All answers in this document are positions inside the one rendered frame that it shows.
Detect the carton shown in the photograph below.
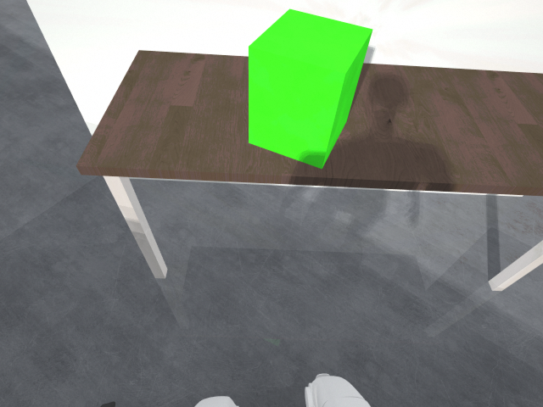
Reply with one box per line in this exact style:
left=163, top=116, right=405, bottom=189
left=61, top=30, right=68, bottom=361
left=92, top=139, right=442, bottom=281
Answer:
left=249, top=9, right=373, bottom=169

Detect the table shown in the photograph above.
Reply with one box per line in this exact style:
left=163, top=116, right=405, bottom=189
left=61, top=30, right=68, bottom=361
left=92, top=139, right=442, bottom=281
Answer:
left=76, top=50, right=543, bottom=291

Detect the right robot thigh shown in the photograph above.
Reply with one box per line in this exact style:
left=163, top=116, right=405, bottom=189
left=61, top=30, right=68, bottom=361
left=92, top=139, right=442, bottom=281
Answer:
left=305, top=376, right=371, bottom=407

